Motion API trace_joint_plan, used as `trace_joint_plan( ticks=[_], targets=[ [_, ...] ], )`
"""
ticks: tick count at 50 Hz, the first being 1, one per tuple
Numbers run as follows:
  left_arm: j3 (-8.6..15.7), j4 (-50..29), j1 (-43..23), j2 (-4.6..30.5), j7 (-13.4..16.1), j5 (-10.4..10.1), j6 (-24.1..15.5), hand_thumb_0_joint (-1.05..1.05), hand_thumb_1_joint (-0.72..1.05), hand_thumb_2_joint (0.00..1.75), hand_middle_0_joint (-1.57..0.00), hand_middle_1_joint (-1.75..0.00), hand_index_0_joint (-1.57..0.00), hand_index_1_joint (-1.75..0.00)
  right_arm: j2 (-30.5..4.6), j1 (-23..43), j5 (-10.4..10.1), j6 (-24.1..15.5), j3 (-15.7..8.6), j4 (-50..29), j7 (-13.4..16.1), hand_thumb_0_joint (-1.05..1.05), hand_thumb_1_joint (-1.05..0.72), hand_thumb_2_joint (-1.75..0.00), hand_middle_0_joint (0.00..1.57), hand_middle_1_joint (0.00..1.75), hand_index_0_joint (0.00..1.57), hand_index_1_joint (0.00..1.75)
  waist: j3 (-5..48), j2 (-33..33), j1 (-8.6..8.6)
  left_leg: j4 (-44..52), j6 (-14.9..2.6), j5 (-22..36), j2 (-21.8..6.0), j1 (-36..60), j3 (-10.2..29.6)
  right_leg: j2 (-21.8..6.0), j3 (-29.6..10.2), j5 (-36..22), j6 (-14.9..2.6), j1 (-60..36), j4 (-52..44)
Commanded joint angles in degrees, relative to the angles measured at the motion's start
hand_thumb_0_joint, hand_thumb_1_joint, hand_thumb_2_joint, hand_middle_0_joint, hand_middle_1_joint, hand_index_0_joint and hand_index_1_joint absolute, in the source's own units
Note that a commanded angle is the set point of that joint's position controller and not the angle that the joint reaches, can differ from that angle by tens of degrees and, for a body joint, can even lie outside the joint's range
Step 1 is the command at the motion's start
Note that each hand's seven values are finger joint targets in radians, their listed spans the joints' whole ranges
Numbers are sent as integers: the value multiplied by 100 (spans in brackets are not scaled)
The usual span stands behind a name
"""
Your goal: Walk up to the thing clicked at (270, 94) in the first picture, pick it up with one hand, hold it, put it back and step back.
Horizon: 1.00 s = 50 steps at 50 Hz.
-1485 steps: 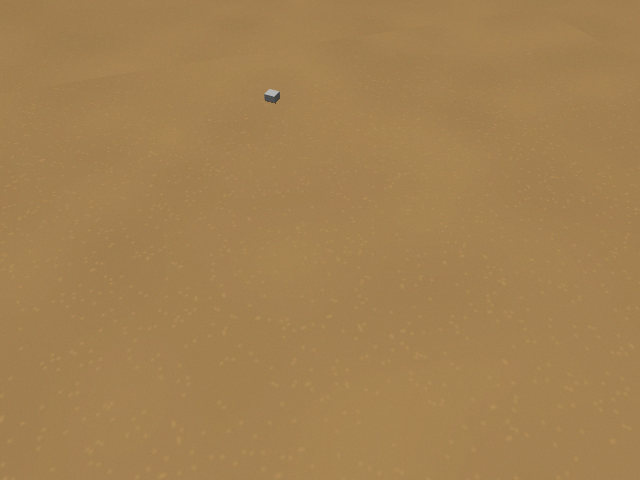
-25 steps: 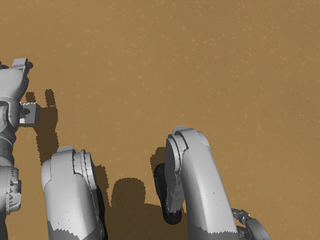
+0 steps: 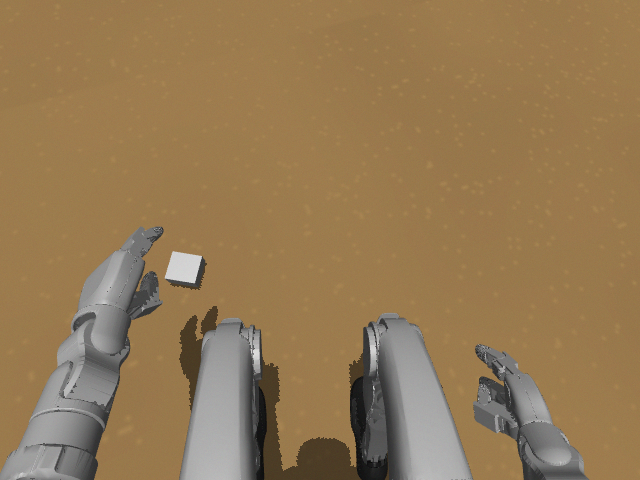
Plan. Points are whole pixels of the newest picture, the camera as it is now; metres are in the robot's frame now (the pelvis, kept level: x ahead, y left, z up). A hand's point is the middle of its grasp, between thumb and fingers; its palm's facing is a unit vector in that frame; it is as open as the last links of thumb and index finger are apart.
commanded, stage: home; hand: left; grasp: from above
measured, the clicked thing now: (185, 269) +0.47 +0.28 -0.46
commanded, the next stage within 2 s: none
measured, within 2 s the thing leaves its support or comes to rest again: neither
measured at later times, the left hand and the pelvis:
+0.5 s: hand (88, 340) +0.26 +0.19 +0.11, palm faces +0.08 -0.97 -0.25, open 7.4 cm; pelvis +0.06 +0.00 +0.19, yaw +3 degrees
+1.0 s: hand (11, 375) +0.23 +0.19 +0.18, palm faces +0.12 -0.97 -0.19, open 7.4 cm; pelvis +0.08 +0.00 +0.23, yaw +4 degrees
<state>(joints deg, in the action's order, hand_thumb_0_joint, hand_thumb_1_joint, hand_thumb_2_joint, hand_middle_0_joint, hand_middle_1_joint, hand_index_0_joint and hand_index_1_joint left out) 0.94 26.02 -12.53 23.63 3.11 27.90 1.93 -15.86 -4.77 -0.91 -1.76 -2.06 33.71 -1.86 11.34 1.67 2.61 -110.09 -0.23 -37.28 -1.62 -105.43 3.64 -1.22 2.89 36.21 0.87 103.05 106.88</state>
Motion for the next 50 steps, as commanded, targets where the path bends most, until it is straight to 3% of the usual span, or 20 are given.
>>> trace_joint_plan(
  ticks=[1,4,9,14,23,27,28,30,35,40,47,49,50],
  targets=[
    [478,-1805,-427,853,150,-682,158,0,90,90,-20,-30,-20,-30,-855,-378,-106,-327,-344,-699,286,0,-90,-90,20,30,20,30,3050,541,78,2331,-172,119,74,3015,42,169,12,-552,-213,-2402,-1972],
    [352,-1925,158,554,124,-1158,465,0,90,90,-20,-30,-20,-30,-755,-229,-129,-419,-279,-777,405,0,-90,-90,20,30,20,30,2728,288,183,2694,-179,47,82,3286,76,157,-27,-460,-184,-2793,-2418],
    [371,-2490,914,342,148,-1932,849,0,90,90,-20,-30,-20,-30,-596,-201,-165,-578,-167,-892,587,0,-90,-90,20,30,20,30,2322,330,214,3364,-147,217,85,4022,17,175,-129,-513,-183,-3580,-3256],
    [421,-2717,1662,51,242,-2424,1163,0,90,90,-20,-30,-20,-30,-468,-404,-183,-720,-14,-951,783,0,-90,-90,20,30,20,30,1816,254,207,4076,-116,638,97,4742,56,171,-143,-819,-175,-4404,-3990],
    [516,-3497,2908,-398,242,-3076,1779,0,90,90,-20,-30,-20,-30,-372,-822,-138,-954,166,-1074,1152,0,-90,-90,20,30,20,30,1274,313,129,5285,-49,1731,90,6251,17,209,-28,-1764,-135,-5892,-5187],
    [474,-3950,3521,-530,200,-3195,1964,0,90,90,-20,-30,-20,-30,-296,-958,-97,-1051,192,-1177,1273,0,-90,-90,20,30,20,30,905,332,95,5674,-43,2213,121,6693,-80,249,44,-2166,-128,-6448,-5686],
    [566,-4070,3679,-478,189,-3218,2006,0,90,90,-20,-30,-20,-30,-314,-963,-96,-1086,186,-1204,1296,0,-90,-90,20,30,20,30,904,290,23,5743,-47,2257,126,6802,-83,249,58,-2183,-126,-6584,-5764],
    [447,-4146,3880,-559,135,-3205,2063,0,90,90,-20,-30,-20,-30,-288,-993,-64,-1146,187,-1187,1323,0,-90,-90,20,30,20,30,774,180,78,5830,-62,2455,130,6910,-99,264,71,-2369,-120,-6744,-5909],
    [427,-4337,4160,-573,2,-3162,2141,0,90,90,-20,-30,-20,-30,-325,-959,-18,-1272,140,-1249,1355,0,-90,-90,20,30,20,30,357,143,47,6142,-66,2328,128,7091,-89,282,136,-2152,-113,-6791,-6140],
    [386,-4285,4047,-596,-130,-3152,2133,0,90,90,-20,-30,-20,-30,-375,-932,14,-1408,109,-1244,1347,0,-90,-90,20,30,20,30,86,-62,84,6227,-78,2229,130,7134,-108,278,178,-2031,-90,-6788,-6215],
    [507,-4551,3826,-404,-174,-3095,2013,0,90,90,-20,-30,-20,-30,-414,-913,57,-1500,64,-1185,1318,0,-90,-90,20,30,20,30,401,165,27,6134,-58,2623,173,7328,-133,231,104,-2414,-96,-6997,-6134],
    [390,-4291,3957,-511,-179,-3050,2060,0,90,90,-20,-30,-20,-30,-396,-851,63,-1501,85,-1183,1309,0,-90,-90,20,30,20,30,196,206,15,6200,-50,2485,155,7290,-124,243,119,-2291,-95,-6890,-6139],
    [454,-4421,3854,-451,-172,-3062,2037,0,90,90,-20,-30,-20,-30,-414,-859,64,-1502,79,-1172,1306,0,-90,-90,20,30,20,30,210,166,23,6210,-58,2375,162,7301,-133,238,114,-2193,-92,-6909,-6182]
  ],
)
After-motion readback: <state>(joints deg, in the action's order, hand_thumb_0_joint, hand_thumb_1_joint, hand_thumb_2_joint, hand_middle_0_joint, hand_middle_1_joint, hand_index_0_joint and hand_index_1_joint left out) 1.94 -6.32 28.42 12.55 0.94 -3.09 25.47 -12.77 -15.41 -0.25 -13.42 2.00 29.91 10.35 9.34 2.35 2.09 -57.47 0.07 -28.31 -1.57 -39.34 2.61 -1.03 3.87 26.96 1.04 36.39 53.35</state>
